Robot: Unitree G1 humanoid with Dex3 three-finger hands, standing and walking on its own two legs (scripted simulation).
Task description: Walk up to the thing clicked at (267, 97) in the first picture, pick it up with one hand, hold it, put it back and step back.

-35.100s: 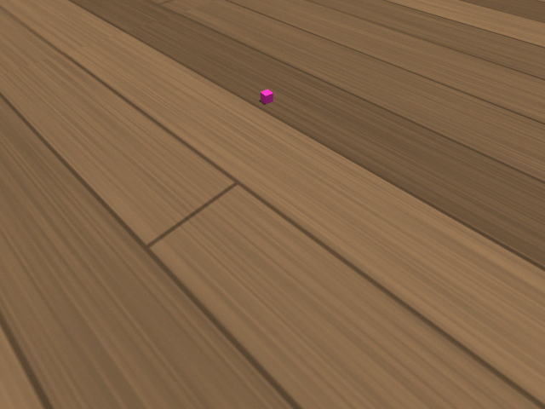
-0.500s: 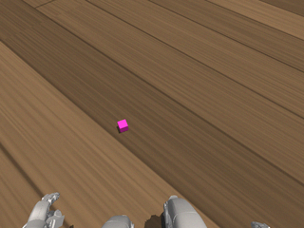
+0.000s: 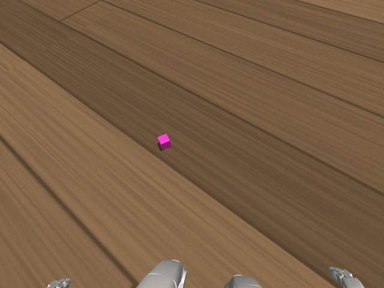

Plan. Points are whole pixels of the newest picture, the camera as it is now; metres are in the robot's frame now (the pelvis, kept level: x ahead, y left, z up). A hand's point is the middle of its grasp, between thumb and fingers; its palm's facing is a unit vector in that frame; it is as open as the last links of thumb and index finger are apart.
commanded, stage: step back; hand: left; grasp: from above
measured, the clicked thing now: (164, 141) +0.92 +0.26 -0.73
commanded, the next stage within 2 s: stand in 1.40 s
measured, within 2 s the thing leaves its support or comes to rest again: neither
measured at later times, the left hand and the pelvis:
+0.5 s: hand out of the picture -0.10 +0.25 -0.15, palm faces -0.03 -0.91 -0.40, open 7.4 cm; pelvis -0.17 -0.01 -0.01, yaw -1 degrees
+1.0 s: hand out of the picture -0.11 +0.28 -0.14, palm faces +0.01 -0.92 -0.38, open 7.4 cm; pelvis -0.17 +0.00 +0.00, yaw +1 degrees
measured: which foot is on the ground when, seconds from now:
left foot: up 0.00-0.10, down 0.12-0.48, up 0.50-0.74, down 0.76-1.00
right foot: down 0.00-0.16, up 0.18-0.44, down 0.46-0.82, up 0.84-1.00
